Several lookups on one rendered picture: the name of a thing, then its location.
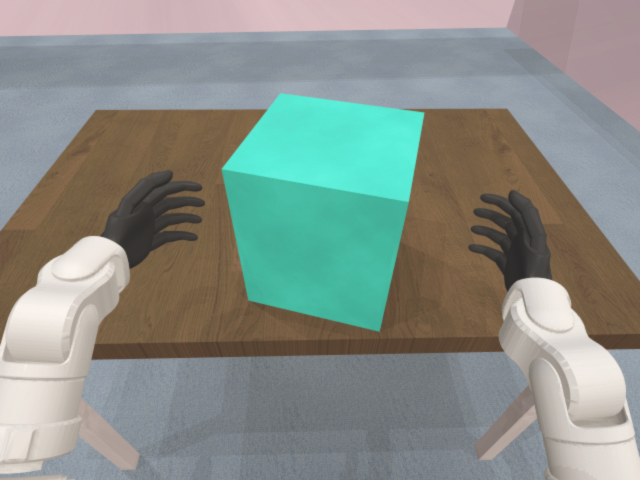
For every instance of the robot right forearm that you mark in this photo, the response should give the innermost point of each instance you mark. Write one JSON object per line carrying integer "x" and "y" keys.
{"x": 578, "y": 388}

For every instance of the carton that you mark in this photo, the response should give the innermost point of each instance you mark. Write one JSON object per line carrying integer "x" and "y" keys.
{"x": 318, "y": 193}

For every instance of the right robot hand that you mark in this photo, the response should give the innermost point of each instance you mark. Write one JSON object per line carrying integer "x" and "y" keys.
{"x": 526, "y": 254}

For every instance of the table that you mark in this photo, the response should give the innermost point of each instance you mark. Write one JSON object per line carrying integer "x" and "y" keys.
{"x": 187, "y": 299}

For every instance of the left robot hand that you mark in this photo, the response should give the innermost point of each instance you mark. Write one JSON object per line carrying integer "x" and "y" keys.
{"x": 135, "y": 225}

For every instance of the robot left forearm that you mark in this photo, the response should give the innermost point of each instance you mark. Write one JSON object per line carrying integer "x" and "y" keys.
{"x": 46, "y": 351}

